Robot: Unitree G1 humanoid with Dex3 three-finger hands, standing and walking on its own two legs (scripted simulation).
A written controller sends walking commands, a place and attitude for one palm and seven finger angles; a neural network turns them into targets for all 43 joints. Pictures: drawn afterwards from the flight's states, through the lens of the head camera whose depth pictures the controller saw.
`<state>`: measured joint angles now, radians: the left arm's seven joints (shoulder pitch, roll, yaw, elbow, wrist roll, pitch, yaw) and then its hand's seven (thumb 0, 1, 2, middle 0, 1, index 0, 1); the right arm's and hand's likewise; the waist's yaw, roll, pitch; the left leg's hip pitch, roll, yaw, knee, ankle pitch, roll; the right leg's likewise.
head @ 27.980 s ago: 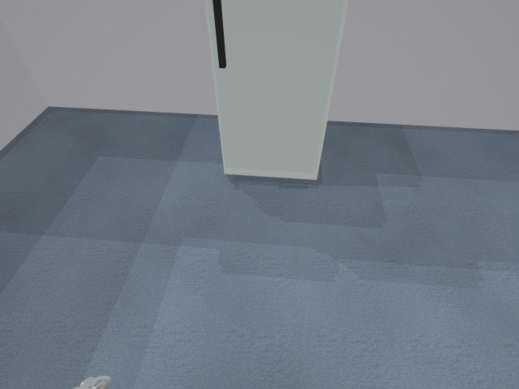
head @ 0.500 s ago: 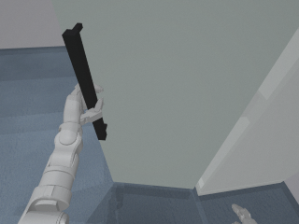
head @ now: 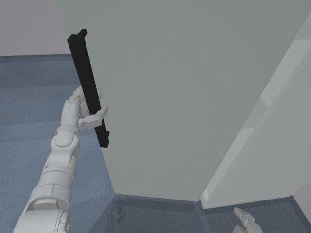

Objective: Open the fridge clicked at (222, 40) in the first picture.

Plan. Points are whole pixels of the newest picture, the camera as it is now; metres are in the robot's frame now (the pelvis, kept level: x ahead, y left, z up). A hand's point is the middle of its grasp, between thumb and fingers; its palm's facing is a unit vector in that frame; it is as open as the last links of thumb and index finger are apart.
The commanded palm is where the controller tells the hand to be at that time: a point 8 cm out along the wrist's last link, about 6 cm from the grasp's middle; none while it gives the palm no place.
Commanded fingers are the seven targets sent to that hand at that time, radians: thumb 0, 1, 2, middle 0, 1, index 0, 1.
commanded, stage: loosen the grip on the handle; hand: left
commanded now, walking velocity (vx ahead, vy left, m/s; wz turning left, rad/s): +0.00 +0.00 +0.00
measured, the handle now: (96, 100) +0.44 +0.18 +0.11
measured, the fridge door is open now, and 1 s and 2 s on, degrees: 77 77 77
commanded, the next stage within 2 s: slip the hand off the handle in 0.42 s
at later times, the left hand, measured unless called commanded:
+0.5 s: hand (96, 118) +0.40 +0.17 +0.08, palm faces +0.09 -0.98 -0.16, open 14.2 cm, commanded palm +0.37 +0.24 +0.09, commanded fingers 0.00 -0.55 0.20 -0.25 -1.15 -0.25 -1.15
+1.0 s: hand (72, 120) +0.40 +0.25 +0.07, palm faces +0.12 -0.98 -0.16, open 14.7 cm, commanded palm +0.37 +0.29 +0.09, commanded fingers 0.00 -0.55 0.20 -0.25 -1.15 -0.25 -1.15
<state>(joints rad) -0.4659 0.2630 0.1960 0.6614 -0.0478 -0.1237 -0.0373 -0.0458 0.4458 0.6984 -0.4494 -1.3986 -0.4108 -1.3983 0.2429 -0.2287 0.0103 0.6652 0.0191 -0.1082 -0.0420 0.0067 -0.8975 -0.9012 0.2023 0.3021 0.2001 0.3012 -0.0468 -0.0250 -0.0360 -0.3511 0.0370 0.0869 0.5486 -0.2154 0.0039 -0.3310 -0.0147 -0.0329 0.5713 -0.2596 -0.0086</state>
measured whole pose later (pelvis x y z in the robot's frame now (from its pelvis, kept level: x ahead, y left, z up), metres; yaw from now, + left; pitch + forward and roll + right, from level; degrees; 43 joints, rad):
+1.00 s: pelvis +0.03 +0.01 -0.02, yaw +0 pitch +7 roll -1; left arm -0.38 0.38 0.26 0.64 -0.11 -0.24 -0.17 -0.01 -0.55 0.20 -0.25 -1.15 -0.26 -1.15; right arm 0.26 -0.26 0.02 0.64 0.04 -0.09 -0.07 0.01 -0.90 -0.90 0.20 0.30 0.20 0.30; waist -0.01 0.01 -0.06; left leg -0.51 0.02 0.03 0.74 -0.34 0.02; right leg -0.46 -0.01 -0.04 0.70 -0.36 0.01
